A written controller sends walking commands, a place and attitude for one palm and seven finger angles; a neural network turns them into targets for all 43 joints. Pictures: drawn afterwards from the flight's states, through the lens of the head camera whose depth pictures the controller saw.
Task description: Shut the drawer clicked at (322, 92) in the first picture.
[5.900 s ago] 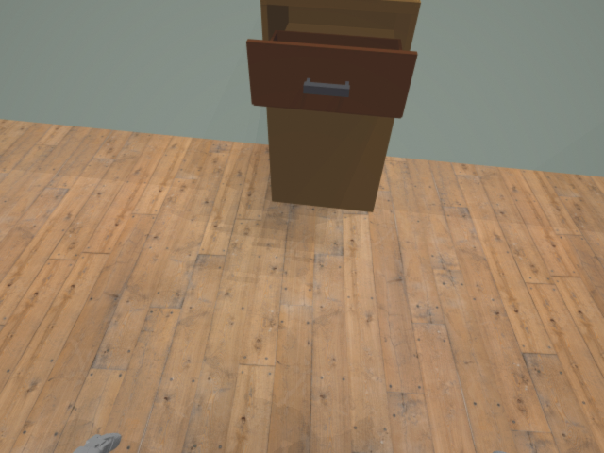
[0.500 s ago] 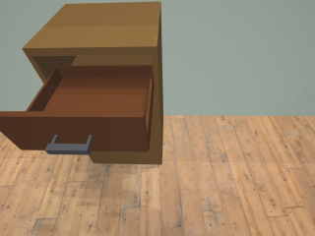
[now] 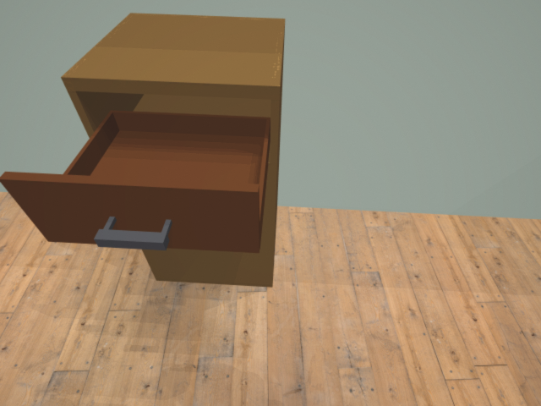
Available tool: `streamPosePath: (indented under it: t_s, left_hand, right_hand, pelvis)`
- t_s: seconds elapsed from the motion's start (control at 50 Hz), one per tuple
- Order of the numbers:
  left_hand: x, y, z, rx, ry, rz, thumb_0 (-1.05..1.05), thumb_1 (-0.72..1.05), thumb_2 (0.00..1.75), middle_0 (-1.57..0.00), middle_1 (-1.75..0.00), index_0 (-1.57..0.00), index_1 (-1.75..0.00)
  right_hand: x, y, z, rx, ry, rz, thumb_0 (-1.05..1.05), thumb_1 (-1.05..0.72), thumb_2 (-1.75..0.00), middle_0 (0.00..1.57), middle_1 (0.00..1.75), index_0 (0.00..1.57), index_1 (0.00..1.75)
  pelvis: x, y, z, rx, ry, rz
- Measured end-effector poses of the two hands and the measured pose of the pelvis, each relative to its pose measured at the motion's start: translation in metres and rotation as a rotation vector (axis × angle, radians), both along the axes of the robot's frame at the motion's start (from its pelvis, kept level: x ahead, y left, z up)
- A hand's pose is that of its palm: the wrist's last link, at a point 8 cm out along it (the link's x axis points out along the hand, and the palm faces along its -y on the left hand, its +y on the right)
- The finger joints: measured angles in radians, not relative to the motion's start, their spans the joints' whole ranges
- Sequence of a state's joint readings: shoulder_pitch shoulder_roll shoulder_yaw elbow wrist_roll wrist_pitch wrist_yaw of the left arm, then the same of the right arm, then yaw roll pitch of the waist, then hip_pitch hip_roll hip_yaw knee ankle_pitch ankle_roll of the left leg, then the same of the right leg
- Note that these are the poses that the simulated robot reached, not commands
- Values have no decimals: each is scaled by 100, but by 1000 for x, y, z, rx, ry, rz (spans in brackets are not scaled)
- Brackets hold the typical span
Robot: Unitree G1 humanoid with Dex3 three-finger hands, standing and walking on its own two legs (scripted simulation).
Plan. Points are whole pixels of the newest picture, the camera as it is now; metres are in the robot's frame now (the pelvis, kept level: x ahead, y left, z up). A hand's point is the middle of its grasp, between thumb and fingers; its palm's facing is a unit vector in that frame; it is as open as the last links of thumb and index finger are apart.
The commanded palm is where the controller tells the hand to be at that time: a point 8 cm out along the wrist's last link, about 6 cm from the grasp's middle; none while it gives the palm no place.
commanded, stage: come to a stop and stand still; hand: left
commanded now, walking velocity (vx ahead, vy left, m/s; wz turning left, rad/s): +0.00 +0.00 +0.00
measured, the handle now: (136, 231) +0.40 +0.28 +0.00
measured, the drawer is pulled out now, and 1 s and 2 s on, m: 0.30 0.30 0.30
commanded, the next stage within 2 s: look again from close up in 0.10 s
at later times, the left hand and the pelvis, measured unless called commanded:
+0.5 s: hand out of the picture +0.04 +0.22 -0.18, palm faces +0.03 -0.97 -0.24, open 7.3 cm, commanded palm none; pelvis +0.01 +0.04 -0.01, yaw +0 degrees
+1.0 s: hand out of the picture +0.00 +0.23 -0.18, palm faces +0.01 -0.98 -0.21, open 7.3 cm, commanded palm none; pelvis +0.01 +0.06 -0.01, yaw -1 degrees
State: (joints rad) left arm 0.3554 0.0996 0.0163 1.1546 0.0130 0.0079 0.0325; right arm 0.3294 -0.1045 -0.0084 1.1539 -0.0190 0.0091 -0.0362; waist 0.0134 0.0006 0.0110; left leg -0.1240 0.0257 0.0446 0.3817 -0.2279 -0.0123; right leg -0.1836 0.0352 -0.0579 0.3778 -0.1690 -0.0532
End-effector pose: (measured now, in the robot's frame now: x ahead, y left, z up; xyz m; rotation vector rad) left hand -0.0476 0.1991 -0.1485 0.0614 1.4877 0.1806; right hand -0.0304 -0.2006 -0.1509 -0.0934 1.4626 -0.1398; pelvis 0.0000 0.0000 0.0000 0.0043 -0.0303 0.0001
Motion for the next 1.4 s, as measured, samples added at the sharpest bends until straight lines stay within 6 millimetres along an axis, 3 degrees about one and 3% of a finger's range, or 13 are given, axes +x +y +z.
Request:
streamPosePath:
  t_s: [0.14,0.24,0.32,0.44,0.54,0.62,0.76,0.94,1.06,1.14,1.22,1.32,1.4]
  left_hand:
    - [0,8,0,4,4,-9,0,91,90,-20,-30,-20,-30]
    - [11,16,-1,7,-19,-50,0,91,90,-20,-30,-20,-30]
    - [28,34,-1,51,-65,-78,0,91,90,-21,-30,-20,-30]
    - [65,61,-1,92,-158,-88,0,91,90,-20,-30,-20,-30]
    - [93,72,3,97,-231,-98,0,91,90,-20,-30,-20,-30]
    - [101,77,5,92,-250,-102,0,91,90,-20,-30,-20,-30]
    - [88,82,4,84,-197,-104,0,91,90,-20,-30,-20,-30]
    - [50,82,2,72,-89,-88,0,91,90,-20,-30,-20,-30]
    - [35,74,3,63,-25,-78,0,91,90,-20,-30,-20,-30]
    - [36,66,4,64,-5,-53,0,91,90,-20,-30,-20,-30]
    - [39,62,-1,57,3,-6,0,91,90,-20,-30,-20,-30]
    - [46,67,-11,24,35,24,0,91,90,-21,-30,-20,-30]
    - [80,75,-12,18,43,-11,0,91,90,-21,-30,-20,-30]
  right_hand:
    - [-28,13,1,11,63,-28,0,-90,-90,20,30,20,30]
    - [-33,18,1,18,72,-31,1,-90,-90,20,30,20,30]
    - [-17,11,-7,-8,13,-32,1,-90,-90,20,30,20,30]
    - [24,9,-8,-40,-102,-19,1,-90,-90,20,30,20,30]
    - [55,17,-3,-50,-179,11,1,-91,-90,20,30,20,30]
    - [68,21,-1,-60,-202,28,1,-92,-90,20,30,20,30]
    - [67,28,0,-56,-188,35,1,-92,-90,20,30,20,30]
    - [38,35,-4,-32,-95,27,1,-91,-90,20,30,20,30]
    - [20,31,-10,-14,-17,2,1,-90,-90,20,30,20,30]
    - [20,26,-14,-9,23,-1,1,-90,-90,20,30,20,30]
    - [36,22,-13,-23,42,23,1,-90,-90,20,30,20,30]
    - [83,25,-8,-62,-34,47,1,-90,-90,20,30,20,30]
    - [107,33,-7,-74,-105,25,0,-91,-90,20,30,20,30]
  pelvis:
    - [-1,6,0,1,8,-3]
    - [-2,11,-3,6,14,0]
    - [-1,18,-9,-8,34,10]
    - [11,31,-11,-15,33,6]
    - [15,41,-10,-12,18,0]
    - [15,48,-9,-9,6,-5]
    - [12,56,-7,-3,-5,-12]
    - [9,57,-6,2,-13,-11]
    - [21,53,-8,8,-5,-16]
    - [35,48,-11,0,6,-12]
    - [48,47,-14,-15,19,10]
    - [68,58,-18,-7,16,17]
    - [89,66,-17,4,13,-9]
